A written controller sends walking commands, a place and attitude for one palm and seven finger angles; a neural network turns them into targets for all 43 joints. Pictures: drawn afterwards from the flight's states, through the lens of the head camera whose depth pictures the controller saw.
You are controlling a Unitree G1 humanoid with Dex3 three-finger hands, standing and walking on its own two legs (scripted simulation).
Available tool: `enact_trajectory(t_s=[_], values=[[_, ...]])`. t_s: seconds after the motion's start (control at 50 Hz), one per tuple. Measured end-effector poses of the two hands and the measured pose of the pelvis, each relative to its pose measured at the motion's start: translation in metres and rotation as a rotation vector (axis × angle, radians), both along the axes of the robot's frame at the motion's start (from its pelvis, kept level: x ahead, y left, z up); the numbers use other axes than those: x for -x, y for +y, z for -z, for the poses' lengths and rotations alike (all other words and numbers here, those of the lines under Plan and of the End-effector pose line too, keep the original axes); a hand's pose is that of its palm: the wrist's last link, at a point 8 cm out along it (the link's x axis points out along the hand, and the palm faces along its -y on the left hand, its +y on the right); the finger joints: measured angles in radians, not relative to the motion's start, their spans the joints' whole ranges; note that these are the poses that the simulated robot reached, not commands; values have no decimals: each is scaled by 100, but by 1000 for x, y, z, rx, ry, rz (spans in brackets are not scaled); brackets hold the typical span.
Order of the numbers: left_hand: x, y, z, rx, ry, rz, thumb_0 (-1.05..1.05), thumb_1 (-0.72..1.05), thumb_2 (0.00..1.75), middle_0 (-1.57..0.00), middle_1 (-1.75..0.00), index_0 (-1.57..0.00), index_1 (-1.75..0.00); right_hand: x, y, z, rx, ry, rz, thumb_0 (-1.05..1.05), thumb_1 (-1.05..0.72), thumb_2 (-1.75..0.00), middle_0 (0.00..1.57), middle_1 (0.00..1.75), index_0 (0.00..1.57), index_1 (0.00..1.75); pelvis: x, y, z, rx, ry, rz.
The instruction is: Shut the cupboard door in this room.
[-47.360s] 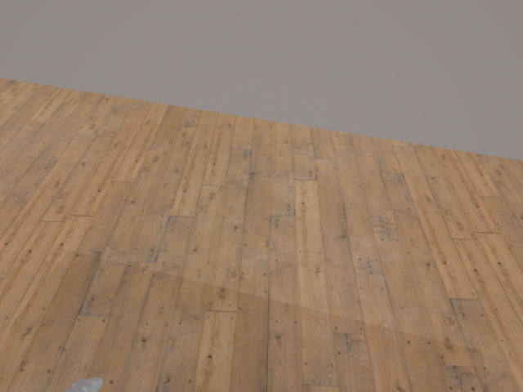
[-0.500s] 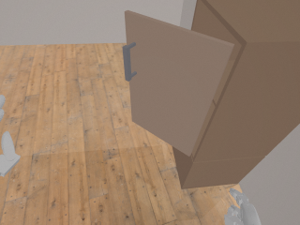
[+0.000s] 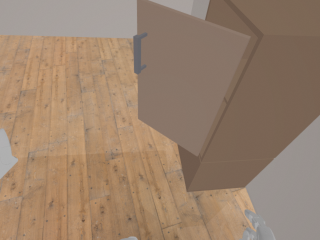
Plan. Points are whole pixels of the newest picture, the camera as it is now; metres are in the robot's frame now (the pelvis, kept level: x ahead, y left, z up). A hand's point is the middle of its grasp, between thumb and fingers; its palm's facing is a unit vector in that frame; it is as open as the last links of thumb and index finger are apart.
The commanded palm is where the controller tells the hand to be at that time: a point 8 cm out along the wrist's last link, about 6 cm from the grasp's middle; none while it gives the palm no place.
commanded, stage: step back with the hand held close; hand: left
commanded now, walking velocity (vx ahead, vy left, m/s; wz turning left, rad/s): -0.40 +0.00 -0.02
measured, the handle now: (140, 53) +0.72 +0.10 +0.09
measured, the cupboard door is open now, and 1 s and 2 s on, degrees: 47 47 47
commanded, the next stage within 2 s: stop stepping back and stand still in 0.62 s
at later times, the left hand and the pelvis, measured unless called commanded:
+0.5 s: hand out of the picture +0.12 +0.24 +0.19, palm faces +0.43 -0.78 -0.45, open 7.5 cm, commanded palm +0.06 +0.28 +0.20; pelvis -0.07 -0.02 +0.02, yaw +1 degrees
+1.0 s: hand out of the picture +0.01 +0.24 +0.18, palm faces +0.41 -0.81 -0.41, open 7.5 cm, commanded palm -0.04 +0.28 +0.20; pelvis -0.18 -0.02 +0.02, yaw -1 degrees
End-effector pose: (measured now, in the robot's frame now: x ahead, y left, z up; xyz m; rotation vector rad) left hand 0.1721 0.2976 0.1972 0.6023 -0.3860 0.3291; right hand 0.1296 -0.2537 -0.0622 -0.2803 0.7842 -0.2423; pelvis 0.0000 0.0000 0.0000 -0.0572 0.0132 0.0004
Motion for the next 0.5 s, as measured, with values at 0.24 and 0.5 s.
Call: enact_trajectory(t_s=[0.24,0.5], values=[[32,-21,-6,54,5,19,2,88,90,-21,-30,-21,-30,-12,7,-9,-37,-57,-89,1,-90,-90,20,30,20,30,32,-18,-9,1,35,24],[92,-17,-11,53,16,-40,1,88,89,-22,-30,-21,-30,49,-16,-20,4,-16,-35,1,-90,-90,20,30,20,30,75,-21,-15,-31,44,-8]])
